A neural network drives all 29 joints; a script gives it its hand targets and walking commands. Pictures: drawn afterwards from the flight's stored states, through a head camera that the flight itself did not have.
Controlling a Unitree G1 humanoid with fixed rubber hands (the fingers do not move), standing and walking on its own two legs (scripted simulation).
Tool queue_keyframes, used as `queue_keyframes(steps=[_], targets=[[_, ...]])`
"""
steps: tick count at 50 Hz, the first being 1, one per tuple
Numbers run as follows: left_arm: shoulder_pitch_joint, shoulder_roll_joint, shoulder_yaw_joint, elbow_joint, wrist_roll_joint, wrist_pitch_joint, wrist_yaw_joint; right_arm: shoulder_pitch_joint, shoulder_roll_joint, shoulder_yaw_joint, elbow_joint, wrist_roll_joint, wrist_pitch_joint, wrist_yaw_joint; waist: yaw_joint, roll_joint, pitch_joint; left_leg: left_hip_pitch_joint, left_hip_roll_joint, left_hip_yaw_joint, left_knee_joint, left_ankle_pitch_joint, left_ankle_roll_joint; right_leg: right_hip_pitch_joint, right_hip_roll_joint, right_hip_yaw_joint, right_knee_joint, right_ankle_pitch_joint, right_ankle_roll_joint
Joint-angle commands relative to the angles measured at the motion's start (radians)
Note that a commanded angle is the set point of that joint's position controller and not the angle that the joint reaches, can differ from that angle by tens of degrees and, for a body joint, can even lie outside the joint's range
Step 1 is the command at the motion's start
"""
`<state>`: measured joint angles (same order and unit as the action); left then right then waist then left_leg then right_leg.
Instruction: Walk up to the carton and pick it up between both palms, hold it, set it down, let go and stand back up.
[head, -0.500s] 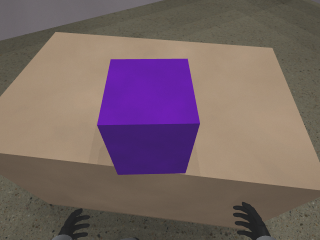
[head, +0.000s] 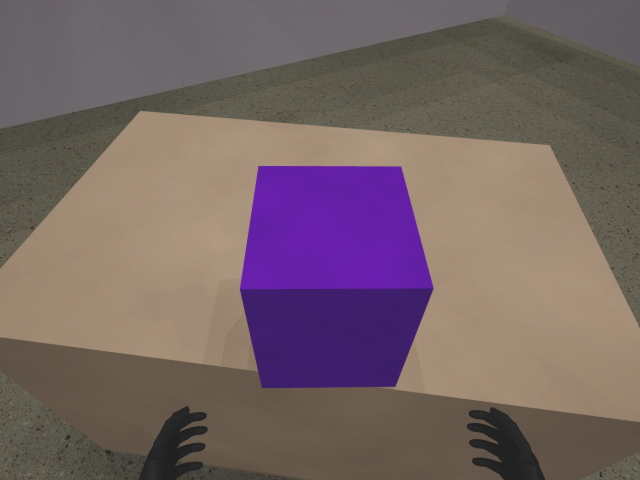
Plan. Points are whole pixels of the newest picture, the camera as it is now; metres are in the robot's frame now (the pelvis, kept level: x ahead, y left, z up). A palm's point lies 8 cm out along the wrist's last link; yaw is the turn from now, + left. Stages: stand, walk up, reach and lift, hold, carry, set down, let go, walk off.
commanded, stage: reach and lift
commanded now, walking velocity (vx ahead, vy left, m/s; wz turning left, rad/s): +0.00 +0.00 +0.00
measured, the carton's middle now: (329, 280) +0.39 +0.04 +0.02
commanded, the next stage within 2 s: none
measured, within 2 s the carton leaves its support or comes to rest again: neither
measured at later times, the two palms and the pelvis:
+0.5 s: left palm out of the picture +0.13 +0.23 -0.03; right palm (519, 477) +0.17 -0.19 -0.03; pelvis +0.00 -0.02 +0.00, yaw +0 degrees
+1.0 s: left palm (147, 429) +0.18 +0.23 +0.01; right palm (509, 422) +0.21 -0.17 +0.01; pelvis +0.01 -0.01 +0.00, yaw +0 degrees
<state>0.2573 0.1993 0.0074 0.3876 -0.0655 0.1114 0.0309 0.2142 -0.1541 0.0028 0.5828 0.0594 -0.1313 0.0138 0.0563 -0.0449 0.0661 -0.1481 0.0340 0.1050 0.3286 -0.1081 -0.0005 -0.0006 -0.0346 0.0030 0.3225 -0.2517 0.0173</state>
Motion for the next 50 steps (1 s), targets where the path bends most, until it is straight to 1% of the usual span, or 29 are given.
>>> queue_keyframes(steps=[1,6,7,8,12,13,15,17,20,22,23,24,26,27,28,30,32,35,36,37,39,42,43,44,45,46,47,48,50], targets=[[-0.042,0.089,0.038,-0.171,0.011,-0.064,0.014,-0.047,-0.097,-0.034,-0.168,0.022,-0.05,-0.003,0.007,0.099,-0.106,0.362,-0.03,-0.059,-0.007,0.215,-0.061,-0.325,0.067,-0.038,-0.134,0.03,-0.054],[-0.006,0.121,0.056,-0.209,0.009,-0.123,0.002,0.007,-0.047,-0.001,-0.229,0.026,-0.068,-0.023,0.015,0.05,-0.096,0.378,-0.045,-0.046,0.012,0.24,-0.033,-0.351,0.049,-0.006,-0.143,0.051,-0.038],[-0.002,0.126,0.057,-0.216,0.001,-0.132,-0.002,0.017,-0.053,-0.013,-0.232,0.027,-0.069,-0.027,0.007,0.07,-0.097,0.366,-0.042,-0.043,0.009,0.238,-0.038,-0.35,0.049,-0.007,-0.149,0.044,-0.038],[0.005,0.124,0.05,-0.221,-0.011,-0.141,-0.007,0.02,-0.053,-0.011,-0.258,0.021,-0.074,-0.031,0.003,0.047,-0.092,0.363,-0.038,-0.055,0.014,0.251,-0.03,-0.355,0.048,-0.006,-0.146,0.047,-0.041],[-0.006,0.152,0.048,-0.22,-0.039,-0.18,-0.02,0.029,-0.021,-0.002,-0.308,0.019,-0.081,-0.049,0.01,0.041,-0.035,0.337,-0.042,-0.045,-0.002,0.138,-0.02,-0.383,0.02,0.021,-0.168,-0.037,-0.046],[0.007,0.146,0.032,-0.214,-0.053,-0.181,-0.025,0.052,-0.013,0.012,-0.317,0.019,-0.076,-0.054,0.002,0.034,-0.009,0.323,-0.045,-0.038,0.001,0.15,-0.018,-0.375,0.02,0.017,-0.162,-0.009,-0.039],[0.02,0.171,0.04,-0.258,-0.058,-0.195,-0.023,0.053,-0.011,0.004,-0.373,0.035,-0.082,-0.059,0.024,0.066,-0.047,0.317,-0.042,-0.04,-0.002,0.152,-0.02,-0.358,0.023,0.02,-0.154,-0.024,-0.039],[0.018,0.177,0.037,-0.278,-0.084,-0.21,-0.029,0.068,0.007,0.014,-0.376,0.042,-0.08,-0.07,0.005,0.052,0.003,0.316,-0.04,-0.045,0.004,0.126,-0.02,-0.39,0.015,0.023,-0.16,-0.043,-0.041],[0.027,0.174,0.028,-0.283,-0.114,-0.231,-0.043,0.062,0.014,0.034,-0.471,0.039,-0.087,-0.076,0.02,0.036,-0.048,0.316,-0.044,-0.047,0.01,0.156,-0.014,-0.389,0.014,0.02,-0.146,-0.016,-0.034],[0.043,0.219,0.059,-0.249,-0.105,-0.243,-0.051,0.086,0.025,0.03,-0.452,0.035,-0.078,-0.091,0.018,0.018,0.001,0.3,-0.044,-0.048,0.018,0.095,-0.007,-0.404,-0.001,0.04,-0.156,-0.067,-0.032],[0.02,0.216,0.046,-0.275,-0.124,-0.254,-0.052,0.075,0.009,0.034,-0.487,0.032,-0.086,-0.092,0.01,0.031,-0.027,0.292,-0.039,-0.052,0.017,0.101,-0.011,-0.401,0.008,0.03,-0.142,-0.055,-0.038],[0.009,0.213,0.034,-0.296,-0.131,-0.258,-0.049,0.068,0.025,0.041,-0.484,0.043,-0.082,-0.088,0.027,0.043,-0.024,0.296,-0.034,-0.05,0.014,0.095,-0.012,-0.413,0.009,0.031,-0.137,-0.079,-0.041],[0.015,0.207,0.021,-0.312,-0.139,-0.275,-0.039,0.058,0.018,0.029,-0.506,0.048,-0.088,-0.082,0.023,0.062,-0.06,0.305,-0.019,-0.061,0.016,0.107,-0.022,-0.399,0.021,0.013,-0.126,-0.083,-0.045],[-0.006,0.227,0.033,-0.328,-0.144,-0.285,-0.034,0.038,0.025,0.056,-0.537,0.061,-0.092,-0.077,0.05,0.061,-0.079,0.27,-0.022,-0.053,0.024,0.118,-0.014,-0.379,0.021,0.023,-0.112,-0.073,-0.041],[-0.003,0.214,0.028,-0.352,-0.143,-0.293,-0.024,0.054,0.008,0.031,-0.534,0.065,-0.096,-0.075,0.038,0.1,-0.078,0.271,-0.022,-0.058,0.022,0.124,-0.024,-0.392,0.017,0.023,-0.1,-0.063,-0.046],[0.045,0.209,0.03,-0.351,-0.135,-0.298,-0.022,0.094,0.025,0.037,-0.53,0.078,-0.097,-0.075,0.03,0.107,-0.107,0.275,-0.019,-0.055,0.021,0.121,-0.023,-0.354,0.026,0.03,-0.103,-0.054,-0.05],[0.052,0.21,0.043,-0.343,-0.136,-0.302,-0.03,0.098,0.016,0.053,-0.519,0.092,-0.101,-0.079,0.034,0.074,-0.11,0.299,-0.021,-0.067,0.036,0.198,-0.02,-0.348,0.022,0.033,-0.105,0.005,-0.045],[0.041,0.183,0.02,-0.382,-0.148,-0.328,-0.032,0.087,-0.001,0.04,-0.535,0.091,-0.126,-0.08,0.015,0.1,-0.111,0.327,-0.017,-0.081,0.044,0.241,-0.04,-0.352,0.033,0.024,-0.11,0.013,-0.054],[0.053,0.184,0.037,-0.353,-0.149,-0.336,-0.032,0.083,0.004,0.047,-0.542,0.101,-0.132,-0.079,0.034,0.107,-0.096,0.311,-0.016,-0.075,0.043,0.247,-0.037,-0.336,0.032,0.034,-0.112,0.015,-0.057],[0.07,0.178,0.027,-0.355,-0.14,-0.338,-0.034,0.1,0.003,0.044,-0.516,0.104,-0.134,-0.083,0.009,0.101,-0.069,0.298,-0.016,-0.087,0.043,0.245,-0.035,-0.333,0.032,0.028,-0.107,0.019,-0.058],[0.035,0.199,0.032,-0.398,-0.148,-0.353,-0.033,0.063,0.004,0.049,-0.578,0.113,-0.149,-0.088,0.031,0.107,-0.086,0.277,-0.019,-0.081,0.044,0.243,-0.033,-0.307,0.034,0.037,-0.096,0.029,-0.056],[0.008,0.184,0.013,-0.344,-0.148,-0.336,-0.032,0.053,0.005,0.047,-0.543,0.101,-0.128,-0.093,0.007,0.078,-0.05,0.271,-0.017,-0.092,0.029,0.159,-0.025,-0.34,0.03,0.033,-0.107,-0.037,-0.058],[-0.022,0.188,0.025,-0.37,-0.16,-0.319,-0.036,0.04,0.008,0.05,-0.556,0.106,-0.111,-0.095,0.019,0.058,-0.052,0.263,-0.026,-0.077,0.023,0.137,-0.023,-0.339,0.02,0.044,-0.116,-0.054,-0.053],[-0.019,0.212,0.026,-0.434,-0.147,-0.306,-0.035,0.048,-0.001,0.047,-0.565,0.118,-0.101,-0.097,0.031,0.07,-0.095,0.292,-0.031,-0.078,0.033,0.173,-0.028,-0.333,0.022,0.044,-0.104,-0.006,-0.051],[-0.08,0.207,0.024,-0.447,-0.162,-0.288,-0.029,-0.013,-0.021,0.037,-0.6,0.129,-0.095,-0.102,0.017,0.099,-0.114,0.3,-0.024,-0.085,0.044,0.209,-0.036,-0.339,0.028,0.039,-0.098,0.01,-0.053],[-0.067,0.214,0.018,-0.445,-0.166,-0.277,-0.027,-0.012,-0.024,0.041,-0.625,0.123,-0.084,-0.102,0.019,0.07,-0.109,0.309,-0.018,-0.093,0.044,0.192,-0.027,-0.343,0.028,0.04,-0.104,-0.007,-0.058],[-0.097,0.212,0.027,-0.47,-0.181,-0.264,-0.025,-0.039,-0.026,0.051,-0.664,0.123,-0.071,-0.102,0.036,0.093,-0.109,0.292,-0.017,-0.093,0.044,0.19,-0.027,-0.342,0.032,0.041,-0.099,-0.017,-0.056],[-0.076,0.212,0.037,-0.487,-0.161,-0.245,-0.017,-0.032,-0.036,0.028,-0.637,0.132,-0.056,-0.103,0.039,0.097,-0.094,0.287,-0.016,-0.084,0.033,0.196,-0.031,-0.323,0.038,0.031,-0.098,-0.02,-0.053],[-0.054,0.216,0.058,-0.521,-0.169,-0.203,-0.025,-0.013,-0.037,0.039,-0.723,0.132,-0.036,-0.114,0.044,0.056,-0.126,0.292,-0.026,-0.08,0.044,0.265,-0.027,-0.301,0.039,0.042,-0.102,0.069,-0.051]])
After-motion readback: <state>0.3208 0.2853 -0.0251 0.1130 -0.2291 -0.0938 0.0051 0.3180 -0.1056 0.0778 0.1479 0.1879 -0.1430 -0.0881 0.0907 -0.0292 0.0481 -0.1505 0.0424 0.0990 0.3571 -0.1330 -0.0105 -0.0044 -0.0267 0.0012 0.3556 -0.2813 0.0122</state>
